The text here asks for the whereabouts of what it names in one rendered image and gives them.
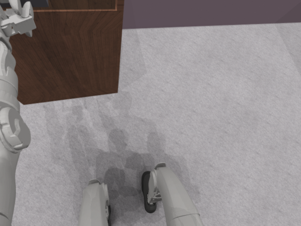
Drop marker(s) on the right robot foot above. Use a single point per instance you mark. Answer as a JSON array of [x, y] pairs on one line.
[[151, 207]]

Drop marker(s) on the cabinet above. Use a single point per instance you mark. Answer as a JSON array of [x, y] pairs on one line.
[[72, 53]]

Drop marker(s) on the drawer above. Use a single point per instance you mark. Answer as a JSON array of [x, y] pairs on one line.
[[76, 4]]

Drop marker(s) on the robot left forearm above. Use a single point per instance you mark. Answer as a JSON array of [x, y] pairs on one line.
[[8, 77]]

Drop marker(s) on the left robot hand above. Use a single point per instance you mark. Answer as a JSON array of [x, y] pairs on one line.
[[21, 19]]

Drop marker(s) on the right robot thigh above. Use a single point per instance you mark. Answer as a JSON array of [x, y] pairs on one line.
[[178, 206]]

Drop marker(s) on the left robot upper arm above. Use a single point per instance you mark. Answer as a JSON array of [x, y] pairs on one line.
[[14, 136]]

